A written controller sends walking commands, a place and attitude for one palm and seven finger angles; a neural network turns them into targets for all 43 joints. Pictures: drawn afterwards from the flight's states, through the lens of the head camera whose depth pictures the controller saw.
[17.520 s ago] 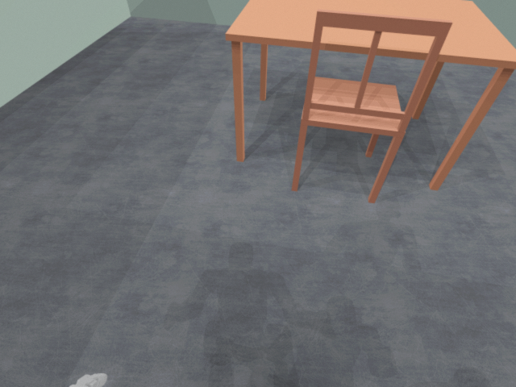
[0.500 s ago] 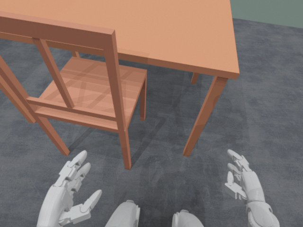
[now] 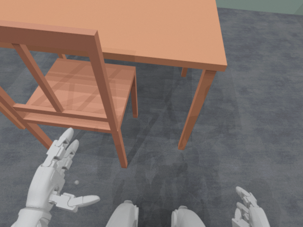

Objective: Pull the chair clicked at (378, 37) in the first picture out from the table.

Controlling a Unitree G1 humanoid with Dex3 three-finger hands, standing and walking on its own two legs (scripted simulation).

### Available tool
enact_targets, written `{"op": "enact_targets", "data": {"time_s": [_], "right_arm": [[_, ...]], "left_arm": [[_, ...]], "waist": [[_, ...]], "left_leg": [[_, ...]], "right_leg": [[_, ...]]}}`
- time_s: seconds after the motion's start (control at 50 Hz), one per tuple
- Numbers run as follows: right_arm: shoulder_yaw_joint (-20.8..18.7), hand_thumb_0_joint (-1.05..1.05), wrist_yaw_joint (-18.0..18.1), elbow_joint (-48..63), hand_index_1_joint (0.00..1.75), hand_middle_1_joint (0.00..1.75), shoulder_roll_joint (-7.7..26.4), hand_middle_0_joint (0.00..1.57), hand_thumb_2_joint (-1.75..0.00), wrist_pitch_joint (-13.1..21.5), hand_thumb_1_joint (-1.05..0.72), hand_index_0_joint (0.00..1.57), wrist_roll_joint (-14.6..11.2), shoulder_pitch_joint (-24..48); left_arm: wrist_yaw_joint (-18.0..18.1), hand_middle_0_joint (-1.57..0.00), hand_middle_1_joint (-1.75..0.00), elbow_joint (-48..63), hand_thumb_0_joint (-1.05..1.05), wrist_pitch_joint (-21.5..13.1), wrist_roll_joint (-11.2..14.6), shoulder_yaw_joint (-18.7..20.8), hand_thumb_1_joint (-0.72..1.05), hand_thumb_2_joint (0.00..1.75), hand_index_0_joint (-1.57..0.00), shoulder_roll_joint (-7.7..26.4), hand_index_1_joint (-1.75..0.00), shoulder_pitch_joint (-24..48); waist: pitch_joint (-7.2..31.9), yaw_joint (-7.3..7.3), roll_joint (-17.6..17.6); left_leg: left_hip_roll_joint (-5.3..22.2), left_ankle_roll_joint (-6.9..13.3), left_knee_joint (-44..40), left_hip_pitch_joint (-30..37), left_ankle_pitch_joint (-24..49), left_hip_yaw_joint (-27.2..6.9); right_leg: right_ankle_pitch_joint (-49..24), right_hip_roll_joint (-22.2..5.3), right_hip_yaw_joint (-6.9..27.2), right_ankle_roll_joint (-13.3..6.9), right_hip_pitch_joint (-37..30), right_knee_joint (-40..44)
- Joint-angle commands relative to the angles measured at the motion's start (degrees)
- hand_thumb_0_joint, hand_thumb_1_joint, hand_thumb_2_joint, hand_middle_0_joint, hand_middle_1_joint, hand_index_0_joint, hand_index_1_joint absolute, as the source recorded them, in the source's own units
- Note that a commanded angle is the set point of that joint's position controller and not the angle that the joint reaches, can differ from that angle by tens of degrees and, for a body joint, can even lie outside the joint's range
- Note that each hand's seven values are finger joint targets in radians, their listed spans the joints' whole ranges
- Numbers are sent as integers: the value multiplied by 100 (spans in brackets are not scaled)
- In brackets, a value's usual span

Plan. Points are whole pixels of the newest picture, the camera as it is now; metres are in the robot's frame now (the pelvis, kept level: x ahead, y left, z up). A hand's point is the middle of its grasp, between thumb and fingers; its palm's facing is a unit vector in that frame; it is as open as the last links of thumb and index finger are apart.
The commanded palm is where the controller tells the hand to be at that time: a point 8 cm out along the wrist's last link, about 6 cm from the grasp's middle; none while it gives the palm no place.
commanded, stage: raise the hand toward the chair's back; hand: left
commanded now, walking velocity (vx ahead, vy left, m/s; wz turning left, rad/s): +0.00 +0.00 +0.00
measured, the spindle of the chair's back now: (42, 82) +0.52 +0.39 +0.03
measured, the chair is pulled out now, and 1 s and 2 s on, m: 0.00 0.00 0.00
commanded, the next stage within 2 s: aim the fingers beside a spindle in 1.06 s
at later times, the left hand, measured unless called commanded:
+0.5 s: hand (63, 165) +0.25 +0.22 +0.06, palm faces -0.08 -1.00 -0.02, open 16.9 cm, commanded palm +0.24 +0.27 +0.07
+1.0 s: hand (61, 162) +0.25 +0.23 +0.06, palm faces -0.09 -1.00 -0.04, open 16.9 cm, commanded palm +0.24 +0.28 +0.07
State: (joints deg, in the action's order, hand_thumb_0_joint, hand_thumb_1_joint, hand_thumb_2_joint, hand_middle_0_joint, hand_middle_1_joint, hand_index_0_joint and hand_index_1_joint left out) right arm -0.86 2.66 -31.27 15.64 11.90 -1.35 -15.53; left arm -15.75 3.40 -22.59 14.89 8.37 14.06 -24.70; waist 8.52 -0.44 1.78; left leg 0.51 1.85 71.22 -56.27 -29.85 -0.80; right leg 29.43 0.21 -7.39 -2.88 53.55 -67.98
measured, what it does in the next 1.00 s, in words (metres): stands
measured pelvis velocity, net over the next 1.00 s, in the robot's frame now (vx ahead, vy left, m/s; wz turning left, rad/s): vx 0.02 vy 0.02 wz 0.00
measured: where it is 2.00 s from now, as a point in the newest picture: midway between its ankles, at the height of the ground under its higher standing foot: outside the picture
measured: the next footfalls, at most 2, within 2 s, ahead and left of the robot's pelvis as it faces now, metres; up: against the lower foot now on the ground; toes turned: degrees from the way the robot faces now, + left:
none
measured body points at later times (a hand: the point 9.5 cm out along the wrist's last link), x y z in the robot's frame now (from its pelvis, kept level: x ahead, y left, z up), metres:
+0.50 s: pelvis +0.02 +0.02 +0.01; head +0.08 +0.04 +0.46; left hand +0.24 +0.27 +0.06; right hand +0.21 -0.20 -0.05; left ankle +0.05 +0.10 -0.63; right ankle +0.04 -0.10 -0.63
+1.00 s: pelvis +0.02 +0.02 +0.02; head +0.08 +0.04 +0.46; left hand +0.25 +0.28 +0.07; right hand +0.19 -0.22 -0.05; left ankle +0.05 +0.10 -0.63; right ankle +0.04 -0.10 -0.63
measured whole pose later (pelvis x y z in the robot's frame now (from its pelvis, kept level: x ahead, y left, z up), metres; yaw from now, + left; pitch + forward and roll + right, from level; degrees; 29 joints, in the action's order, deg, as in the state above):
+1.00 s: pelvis +0.02 +0.02 +0.02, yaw +0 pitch +14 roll -4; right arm 1.8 1.3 -29.5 14.9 11.6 -1.4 -14.0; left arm -21.8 -3.3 -17.6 17.1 13.3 17.1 -16.5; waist 8.1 -0.7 1.8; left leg -0.1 3.5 67.0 -52.0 -29.5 -0.1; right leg 28.1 0.0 -6.4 -0.9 48.8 -62.5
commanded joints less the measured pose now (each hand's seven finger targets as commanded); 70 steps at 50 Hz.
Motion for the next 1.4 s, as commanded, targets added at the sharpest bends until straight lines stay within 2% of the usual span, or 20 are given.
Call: {"op": "enact_targets", "data": {"time_s": [0.0, 0.06, 0.08, 0.16, 0.2, 0.26, 0.38, 0.44, 0.52, 0.58, 0.68, 0.8, 0.88, 0.96, 0.98, 1.06, 1.14, 1.22, 1.36, 1.38], "right_arm": [[-192, 0, 73, 1082, 30, 30, 610, 20, -90, 483, -90, 20, -46, 512], [-212, 0, 101, 1076, 30, 30, 569, 20, -90, 473, -90, 20, -36, 553], [-181, 0, 86, 1090, 30, 30, 519, 20, -90, 460, -90, 20, -28, 590], [-157, 0, 28, 987, 30, 30, 479, 20, -90, 364, -90, 20, 15, 608], [-126, 0, -5, 963, 30, 30, 520, 20, -90, 327, -90, 20, 16, 583], [-89, 0, -4, 1027, 30, 30, 612, 20, -90, 302, -90, 20, 8, 523], [-64, 0, 36, 1089, 30, 30, 628, 20, -90, 339, -90, 20, 15, 512], [-47, 0, 18, 1006, 30, 30, 600, 20, -90, 350, -90, 20, 22, 522], [-47, 0, -10, 916, 30, 30, 659, 20, -90, 328, -90, 20, 6, 439], [-67, 0, -26, 984, 30, 30, 712, 20, -90, 324, -90, 20, -20, 412], [-118, 0, -57, 1043, 30, 30, 716, 20, -90, 362, -90, 20, -13, 405], [-109, 0, -100, 972, 30, 30, 684, 20, -90, 308, -90, 20, 13, 407], [-106, 0, -105, 1026, 30, 30, 730, 20, -90, 307, -90, 20, -3, 392], [-100, 0, -69, 1064, 30, 30, 761, 20, -90, 317, -90, 20, -23, 397], [-98, 0, -63, 1072, 30, 30, 747, 20, -90, 324, -90, 20, -20, 424], [-61, 0, -26, 1012, 30, 30, 715, 20, -90, 327, -90, 20, -3, 463], [-42, 0, -36, 996, 30, 30, 696, 20, -90, 349, -90, 20, -13, 474], [-23, 0, -13, 953, 30, 30, 725, 20, -90, 385, -90, 20, -6, 435], [-31, 0, 13, 902, 30, 30, 754, 20, -90, 406, -90, 20, 16, 398], [-26, 0, 1, 932, 30, 30, 729, 20, -90, 395, -90, 20, 16, 394]], "left_arm": [[-440, -8, -11, 990, 0, -232, 132, 337, -34, 37, -8, 911, -11, 417], [-257, -7, -9, 1369, 0, -140, 280, 852, -41, 34, -7, 1170, -9, 461], [-182, -7, -9, 1489, 0, -137, 311, 777, -43, 33, -7, 1023, -9, 469], [15, -6, -8, 1062, 0, -91, 260, 631, -50, 30, -6, 732, -8, 508], [-92, -6, -8, 763, 0, -32, 126, 394, -50, 30, -6, 647, -8, 616], [-394, -6, -8, 499, 0, 130, 63, 277, -50, 30, -6, 721, -8, 777], [-598, -6, -8, 983, 0, 117, 392, 992, -50, 30, -6, 1230, -8, 1187], [-487, -6, -8, 914, 0, 24, 447, 1032, -50, 30, -6, 1137, -8, 1252], [-557, -6, -8, 472, 0, 89, 323, 837, -50, 30, -6, 1025, -8, 1351], [-761, -6, -8, 310, 0, 268, 302, 730, -50, 30, -6, 1010, -8, 1281], [-753, -6, -8, 767, 0, 287, 422, 1045, -50, 30, -6, 1274, -8, 1142], [-461, -6, -8, 485, 0, 41, 388, 1009, -50, 30, -6, 1084, -8, 1239], [-541, -6, -8, 484, 0, 47, 275, 812, -50, 30, -6, 1051, -8, 1228], [-644, -6, -8, 548, 0, 109, 320, 887, -50, 30, -6, 1182, -8, 1241], [-654, -6, -8, 621, 0, 97, 348, 925, -50, 30, -6, 1211, -8, 1261], [-569, -6, -8, 505, 0, 25, 407, 1048, -50, 30, -6, 1240, -8, 1353], [-563, -6, -8, 485, 0, -11, 363, 898, -50, 30, -6, 1096, -8, 1349], [-611, -6, -8, 395, 0, 9, 263, 600, -50, 30, -6, 994, -8, 1851], [-504, -6, -8, 242, 0, 8, 237, 881, -50, 30, -6, 1253, -8, 2029], [-484, -6, -8, 256, 0, 13, 226, 770, -50, 30, -6, 1140, -8, 2037]], "waist": [[1182, -16, 40], [1610, 177, 297], [1531, 167, 439], [1039, 34, 220], [737, -87, 201], [697, -157, 169], [1522, 55, 220], [1359, 55, 392], [1095, -77, 243], [1210, -70, 323], [1611, 69, 336], [1007, -21, 314], [1176, -44, 495], [1257, -58, 177], [1313, -40, 333], [1055, -48, 141], [1021, -60, 357], [1025, -202, 330], [1356, -60, 357], [1412, -86, 293]], "left_leg": [[-93, 52, -1131, 767, 411, -220], [-87, 36, -1269, 1186, 939, -239], [-95, 25, -1334, 1295, 1031, -249], [-62, 5, -1374, 1253, 1157, -316], [-48, -8, -1405, 1173, 985, -342], [-42, 8, -1429, 1184, 903, -383], [-50, -45, -1445, 1620, 1528, -397], [-25, -100, -1508, 1696, 1539, -439], [7, -109, -1561, 1621, 1488, -497], [-6, -98, -1598, 1679, 1526, -483], [19, -160, -1645, 2051, 2153, -527], [28, -195, -1705, 1730, 1522, -535], [20, -167, -1717, 1762, 1364, -529], [4, -99, -1691, 1672, 1277, -516], [-14, -92, -1685, 1709, 1237, -484], [-16, -73, -1664, 1474, 1017, -490], [-37, -70, -1668, 1459, 864, -466], [-34, -44, -1593, 1412, 680, -491], [-36, -61, -1486, 1368, 992, -472], [-37, -57, -1483, 1432, 1102, -472]], "right_leg": [[321, 2, 796, 52, -864, 1468], [-385, 85, 613, 30, -1197, 1294], [-528, 83, 546, 24, -1195, 1279], [-730, 143, 392, 24, -958, 1242], [-615, 133, 381, 44, -771, 1293], [-588, 150, 375, 34, -716, 1300], [-1143, 147, 367, 25, -1200, 1233], [-1045, 154, 309, 25, -1036, 1220], [-995, 165, 268, 30, -895, 1242], [-1022, 152, 288, 41, -941, 1293], [-1363, 151, 266, 34, -1179, 1272], [-902, 163, 227, 24, -819, 1257], [-812, 132, 280, 28, -835, 1274], [-824, 158, 316, 37, -995, 1356], [-806, 141, 338, 43, -1010, 1382], [-643, 176, 331, 35, -941, 1385], [-544, 135, 352, 36, -924, 1410], [-451, 124, 377, 66, -718, 1376], [-626, 130, 396, 32, -790, 1226], [-724, 121, 381, 43, -798, 1215]]}}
